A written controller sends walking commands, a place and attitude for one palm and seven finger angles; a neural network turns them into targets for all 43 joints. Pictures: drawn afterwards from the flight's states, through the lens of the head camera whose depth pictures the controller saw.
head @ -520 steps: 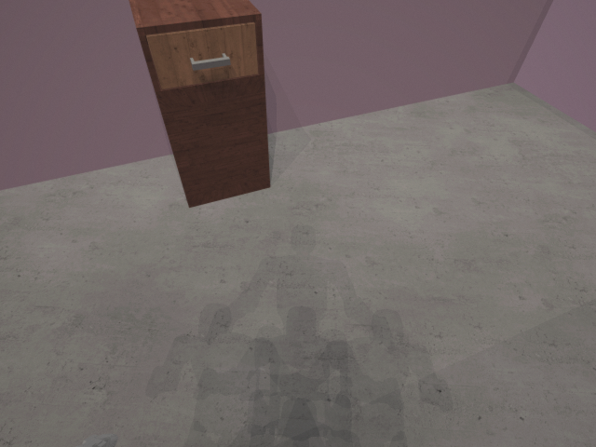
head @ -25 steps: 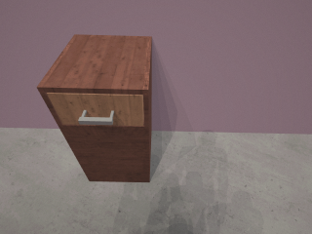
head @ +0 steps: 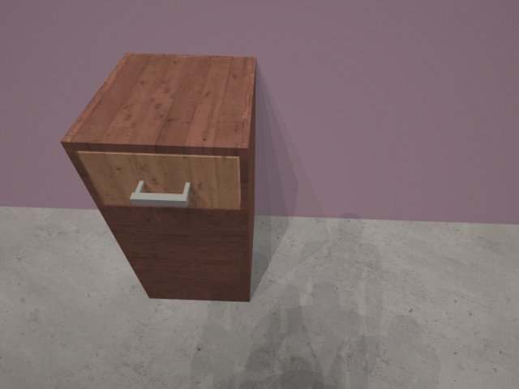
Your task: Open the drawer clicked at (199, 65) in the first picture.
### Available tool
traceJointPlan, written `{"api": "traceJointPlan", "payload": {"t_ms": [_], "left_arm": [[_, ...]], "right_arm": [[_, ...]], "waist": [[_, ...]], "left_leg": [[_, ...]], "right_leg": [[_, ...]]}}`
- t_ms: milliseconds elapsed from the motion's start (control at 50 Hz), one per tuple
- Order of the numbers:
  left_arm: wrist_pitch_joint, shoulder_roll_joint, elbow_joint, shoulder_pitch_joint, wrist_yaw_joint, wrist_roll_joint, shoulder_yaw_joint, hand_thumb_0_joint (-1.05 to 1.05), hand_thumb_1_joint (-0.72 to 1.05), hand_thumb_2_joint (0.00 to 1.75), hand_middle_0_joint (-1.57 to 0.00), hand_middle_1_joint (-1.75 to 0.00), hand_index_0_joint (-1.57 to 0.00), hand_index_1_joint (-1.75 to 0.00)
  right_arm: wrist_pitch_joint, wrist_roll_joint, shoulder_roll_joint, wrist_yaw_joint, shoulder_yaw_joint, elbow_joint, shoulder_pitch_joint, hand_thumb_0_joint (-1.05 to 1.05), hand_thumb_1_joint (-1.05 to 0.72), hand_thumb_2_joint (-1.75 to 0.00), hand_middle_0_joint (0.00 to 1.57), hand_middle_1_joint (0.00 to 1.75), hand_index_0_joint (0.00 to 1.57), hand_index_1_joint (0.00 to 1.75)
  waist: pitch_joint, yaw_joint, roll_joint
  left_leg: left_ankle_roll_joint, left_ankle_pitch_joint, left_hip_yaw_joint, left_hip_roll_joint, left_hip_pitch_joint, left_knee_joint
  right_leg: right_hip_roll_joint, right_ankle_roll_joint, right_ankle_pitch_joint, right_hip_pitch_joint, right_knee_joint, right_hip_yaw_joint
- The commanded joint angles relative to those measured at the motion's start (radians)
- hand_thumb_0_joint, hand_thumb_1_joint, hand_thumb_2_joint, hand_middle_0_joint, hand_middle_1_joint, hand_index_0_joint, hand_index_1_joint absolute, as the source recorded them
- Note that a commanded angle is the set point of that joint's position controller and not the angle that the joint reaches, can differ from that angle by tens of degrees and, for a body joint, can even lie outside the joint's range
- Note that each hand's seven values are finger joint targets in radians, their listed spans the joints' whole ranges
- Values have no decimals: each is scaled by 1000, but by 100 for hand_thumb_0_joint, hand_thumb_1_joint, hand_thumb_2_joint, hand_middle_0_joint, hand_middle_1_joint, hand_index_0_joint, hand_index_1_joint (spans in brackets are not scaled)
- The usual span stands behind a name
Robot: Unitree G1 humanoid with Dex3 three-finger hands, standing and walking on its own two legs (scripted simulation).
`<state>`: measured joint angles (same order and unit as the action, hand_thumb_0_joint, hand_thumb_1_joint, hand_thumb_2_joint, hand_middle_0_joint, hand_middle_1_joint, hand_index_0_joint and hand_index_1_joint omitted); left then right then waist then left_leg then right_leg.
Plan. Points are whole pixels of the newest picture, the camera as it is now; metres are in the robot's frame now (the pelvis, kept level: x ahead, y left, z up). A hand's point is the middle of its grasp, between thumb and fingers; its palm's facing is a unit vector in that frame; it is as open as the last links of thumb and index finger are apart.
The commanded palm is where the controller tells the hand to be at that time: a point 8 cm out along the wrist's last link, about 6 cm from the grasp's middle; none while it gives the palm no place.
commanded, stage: shuffle to correct the standing spot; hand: left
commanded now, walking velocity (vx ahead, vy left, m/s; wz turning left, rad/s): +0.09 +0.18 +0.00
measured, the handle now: (162, 192) +0.54 +0.27 -0.08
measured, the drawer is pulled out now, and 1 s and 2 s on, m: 0.00 0.00 0.00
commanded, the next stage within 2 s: come to a stop and stand still in 0.04 s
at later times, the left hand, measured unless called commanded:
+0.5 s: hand out of the picture +0.06 +0.21 -0.17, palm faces +0.01 -0.98 -0.22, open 7.3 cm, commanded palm none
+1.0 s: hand out of the picture -0.01 +0.19 -0.17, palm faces +0.00 -0.98 -0.19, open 7.3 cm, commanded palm none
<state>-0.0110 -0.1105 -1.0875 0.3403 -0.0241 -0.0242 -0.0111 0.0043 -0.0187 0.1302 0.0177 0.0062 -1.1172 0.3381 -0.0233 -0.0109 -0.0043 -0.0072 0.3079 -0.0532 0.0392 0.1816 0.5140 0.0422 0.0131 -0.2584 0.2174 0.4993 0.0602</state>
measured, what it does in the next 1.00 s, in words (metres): stands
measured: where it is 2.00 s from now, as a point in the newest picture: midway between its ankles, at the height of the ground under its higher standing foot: outside the picture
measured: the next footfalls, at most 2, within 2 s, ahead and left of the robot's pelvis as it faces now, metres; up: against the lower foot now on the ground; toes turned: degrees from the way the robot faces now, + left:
none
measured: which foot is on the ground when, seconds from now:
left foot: down 0.00-1.00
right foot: down 0.00-1.00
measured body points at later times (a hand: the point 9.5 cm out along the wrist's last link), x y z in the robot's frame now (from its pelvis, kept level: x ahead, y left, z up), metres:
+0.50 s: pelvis +0.03 +0.04 +0.00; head +0.05 +0.03 +0.45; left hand +0.06 +0.27 -0.15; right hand +0.01 -0.16 -0.16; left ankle -0.02 +0.12 -0.74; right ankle +0.02 -0.09 -0.74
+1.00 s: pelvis -0.02 +0.02 +0.00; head -0.04 +0.01 +0.45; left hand -0.01 +0.24 -0.16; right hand -0.02 -0.21 -0.16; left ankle -0.02 +0.12 -0.74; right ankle +0.02 -0.09 -0.74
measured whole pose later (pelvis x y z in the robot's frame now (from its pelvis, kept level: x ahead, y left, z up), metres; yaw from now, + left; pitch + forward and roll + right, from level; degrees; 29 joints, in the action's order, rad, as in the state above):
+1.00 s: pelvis -0.02 +0.02 +0.00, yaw -1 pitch -2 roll +0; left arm 0.01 -0.15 -1.05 0.32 -0.02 -0.02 0.01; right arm 0.01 -0.03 0.18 0.01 0.01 -1.03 0.32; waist 0.00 0.01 0.00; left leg 0.02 0.27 -0.09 0.01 0.19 0.50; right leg 0.04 -0.01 -0.19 0.27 0.50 0.08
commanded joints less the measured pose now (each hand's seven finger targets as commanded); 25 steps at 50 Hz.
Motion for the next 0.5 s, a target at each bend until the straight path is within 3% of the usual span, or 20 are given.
{"api": "traceJointPlan", "payload": {"t_ms": [0, 40, 80, 120, 140, 180, 220, 260, 280, 300, 320, 400, 480], "left_arm": [[-8, -172, 37, 98, -17, 3, -55, 0, 90, 90, -20, -30, -20, -30], [-6, -172, 54, 70, -19, 1, -65, 0, 90, 90, -20, -30, -20, -30], [0, -151, 70, 35, -15, 1, -63, 0, 90, 90, -20, -30, -20, -30], [6, -94, 87, 14, -9, -5, -50, 0, 90, 90, -20, -30, -20, -30], [3, -66, 94, 3, -8, -7, -37, 0, 90, 90, -20, -30, -20, -30], [-3, -46, 78, 10, -9, 2, -22, 0, 90, 90, -20, -30, -20, -30], [-9, -41, 47, 50, -7, 10, -17, 0, 90, 90, -20, -30, -20, -30], [-18, -76, 16, 95, -13, 15, -15, 0, 90, 90, -20, -30, -20, -30], [-15, -87, 13, 77, -14, 18, -11, 0, 90, 90, -20, -30, -20, -30], [-15, -89, 9, 65, -15, 18, -12, 0, 90, 90, -20, -30, -20, -30], [-13, -89, 9, 59, -17, 18, -10, 0, 90, 90, -20, -30, -20, -30], [2, -97, 34, 25, -25, 16, -18, 0, 90, 90, -20, -30, -20, -30], [10, -99, 49, 5, -24, 13, -22, 0, 90, 90, -20, -30, -20, -30]], "right_arm": [[-1, 0, 71, -5, -26, 57, 49, 0, -90, -90, 20, 30, 20, 30], [-6, 0, 67, -5, -26, 58, 68, 0, -90, -90, 20, 30, 20, 30], [-14, 2, 80, -6, -27, 45, 111, 0, -90, -90, 20, 30, 20, 30], [-19, -3, 142, 0, -36, 43, 153, 0, -90, -90, 20, 30, 20, 30], [-22, -2, 148, 8, -36, 45, 159, 0, -90, -90, 20, 30, 20, 30], [-33, -2, 109, 20, -23, 55, 122, 0, -90, -90, 20, 30, 20, 30], [-42, 1, 107, 28, -14, 58, 75, 0, -90, -90, 20, 30, 20, 30], [-50, 11, 94, 35, -13, 53, 67, 0, -90, -90, 20, 30, 20, 30], [-50, 14, 90, 36, -13, 48, 72, 0, -90, -90, 20, 30, 20, 30], [-44, 12, 88, 37, -14, 40, 63, 0, -90, -90, 20, 30, 20, 30], [-41, 12, 96, 37, -18, 34, 71, 0, -90, -90, 20, 30, 20, 30], [-38, 12, 92, 40, -22, 18, 74, 0, -90, -90, 20, 30, 20, 30], [-34, 10, 85, 38, -25, 17, 59, 0, -90, -90, 20, 30, 20, 30]], "waist": [[-93, -15, 175], [-90, 0, 152], [-84, 17, 18], [-81, 28, -196], [-89, 30, -217], [-74, 9, -123], [-32, -15, -87], [22, -13, -38], [3, -1, -63], [-10, -1, 17], [-1, 4, 54], [-1, 7, -14], [3, 6, -12]], "left_leg": [[23, 64, -23, -19, 182, 60], [24, 35, -19, -9, 124, 7], [35, -38, 16, 9, 47, -90], [106, -135, 168, 143, -2, -199], [150, -249, 220, 183, -42, -226], [189, -572, 200, 205, -66, -178], [147, -780, 119, 161, -82, -108], [80, -738, 81, 103, -52, -74], [61, -655, 77, 93, -22, -120], [56, -642, 76, 92, -34, -115], [54, -645, 69, 93, -47, -112], [54, -744, 65, 101, -83, -125], [62, -644, 70, 104, -65, -135]], "right_leg": [[222, -135, -211, -6, -262, -279], [224, -140, -138, 37, -220, -244], [138, -103, -87, 75, -101, -134], [14, -51, -106, 148, 118, 39], [-10, -41, -175, 212, 195, 55], [19, -42, -197, 204, 223, 7], [32, -29, -48, 82, 52, -10], [66, -41, 334, -72, -29, -58], [86, -47, 390, -92, -19, -62], [78, -45, 444, -90, -2, -60], [80, -41, 478, -94, 1, -51], [65, -32, 395, -64, 10, -46], [62, -32, 329, -60, -3, -52]]}}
